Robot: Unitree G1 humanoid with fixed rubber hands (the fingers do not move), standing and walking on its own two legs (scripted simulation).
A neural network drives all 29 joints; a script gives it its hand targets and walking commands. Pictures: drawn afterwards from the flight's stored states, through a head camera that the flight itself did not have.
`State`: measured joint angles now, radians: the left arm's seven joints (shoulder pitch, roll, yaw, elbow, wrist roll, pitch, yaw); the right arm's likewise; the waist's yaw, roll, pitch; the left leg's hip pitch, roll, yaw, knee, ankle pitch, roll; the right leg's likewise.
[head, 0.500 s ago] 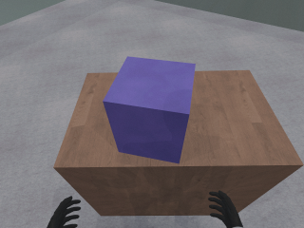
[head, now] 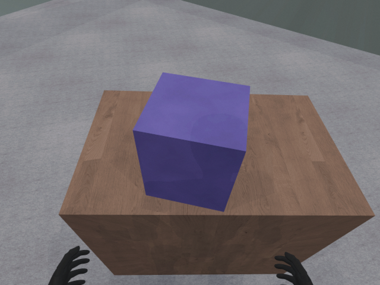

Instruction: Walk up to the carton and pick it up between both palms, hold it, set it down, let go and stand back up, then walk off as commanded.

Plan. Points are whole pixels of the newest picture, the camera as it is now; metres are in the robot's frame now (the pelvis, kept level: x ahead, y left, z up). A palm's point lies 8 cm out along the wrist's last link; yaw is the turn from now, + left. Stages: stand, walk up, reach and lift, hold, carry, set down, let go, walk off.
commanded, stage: stand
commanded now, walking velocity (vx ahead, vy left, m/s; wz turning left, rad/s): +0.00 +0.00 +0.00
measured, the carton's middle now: (194, 144) +0.43 -0.02 +0.04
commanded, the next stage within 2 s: walk off in 0.72 s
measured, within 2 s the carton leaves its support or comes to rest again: neither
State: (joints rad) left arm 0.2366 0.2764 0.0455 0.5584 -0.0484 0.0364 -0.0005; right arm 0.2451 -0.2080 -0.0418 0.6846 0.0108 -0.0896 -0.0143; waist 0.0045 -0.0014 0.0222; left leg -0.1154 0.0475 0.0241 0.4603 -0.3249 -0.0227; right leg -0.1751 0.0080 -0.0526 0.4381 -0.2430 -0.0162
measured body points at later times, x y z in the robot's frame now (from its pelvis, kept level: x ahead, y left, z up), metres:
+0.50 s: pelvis -0.01 +0.00 +0.00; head -0.01 -0.01 +0.45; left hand +0.11 +0.28 -0.10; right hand +0.13 -0.27 -0.10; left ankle -0.05 +0.13 -0.74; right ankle +0.00 -0.11 -0.74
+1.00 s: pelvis -0.01 +0.00 +0.00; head -0.01 -0.01 +0.45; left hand +0.10 +0.28 -0.10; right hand +0.12 -0.28 -0.10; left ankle -0.05 +0.13 -0.74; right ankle +0.00 -0.11 -0.74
